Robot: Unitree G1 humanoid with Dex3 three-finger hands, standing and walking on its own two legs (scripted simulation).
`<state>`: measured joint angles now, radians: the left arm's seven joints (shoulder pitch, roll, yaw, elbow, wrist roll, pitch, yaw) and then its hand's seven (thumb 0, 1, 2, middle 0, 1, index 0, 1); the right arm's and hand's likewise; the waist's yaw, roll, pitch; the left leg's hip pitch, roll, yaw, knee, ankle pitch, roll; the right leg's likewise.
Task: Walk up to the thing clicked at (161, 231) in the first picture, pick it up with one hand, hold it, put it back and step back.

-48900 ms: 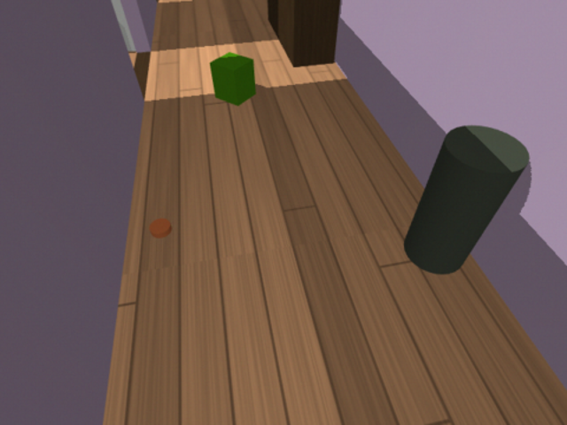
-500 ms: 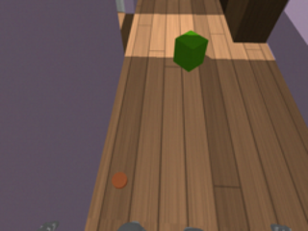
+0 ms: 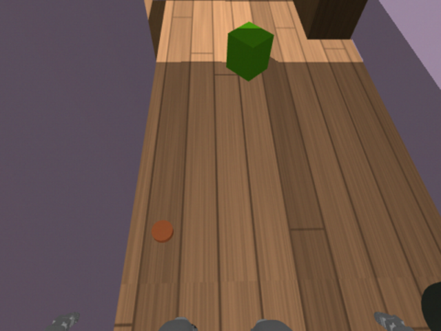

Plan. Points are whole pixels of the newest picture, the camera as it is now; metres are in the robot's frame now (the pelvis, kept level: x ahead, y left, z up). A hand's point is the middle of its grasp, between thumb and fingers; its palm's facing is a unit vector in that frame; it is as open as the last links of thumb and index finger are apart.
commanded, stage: step back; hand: left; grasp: from above
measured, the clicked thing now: (162, 231) +0.55 +0.26 -0.75
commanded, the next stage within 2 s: none
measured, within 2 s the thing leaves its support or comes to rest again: neither
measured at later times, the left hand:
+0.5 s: hand out of the picture -0.02 +0.25 -0.15, palm faces +0.03 -0.93 -0.36, open 7.4 cm
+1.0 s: hand out of the picture -0.25 +0.19 -0.13, palm faces +0.02 -0.90 -0.43, open 7.4 cm
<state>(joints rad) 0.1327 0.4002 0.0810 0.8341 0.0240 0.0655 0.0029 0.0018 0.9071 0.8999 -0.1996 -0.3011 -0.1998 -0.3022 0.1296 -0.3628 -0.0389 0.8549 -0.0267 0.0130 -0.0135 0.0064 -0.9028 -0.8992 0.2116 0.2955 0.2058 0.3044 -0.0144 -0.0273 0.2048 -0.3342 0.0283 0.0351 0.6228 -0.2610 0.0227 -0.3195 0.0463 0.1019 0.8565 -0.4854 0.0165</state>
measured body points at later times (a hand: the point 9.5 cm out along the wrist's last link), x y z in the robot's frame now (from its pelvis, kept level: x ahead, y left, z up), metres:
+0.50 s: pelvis -0.14 -0.01 +0.00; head -0.09 +0.01 +0.45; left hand -0.02 +0.30 -0.12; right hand -0.05 -0.32 -0.11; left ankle -0.13 +0.09 -0.73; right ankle -0.10 -0.15 -0.67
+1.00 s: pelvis -0.32 -0.08 +0.00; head -0.28 -0.10 +0.45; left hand -0.25 +0.24 -0.10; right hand -0.22 -0.40 -0.13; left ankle -0.32 +0.07 -0.66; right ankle -0.28 -0.19 -0.73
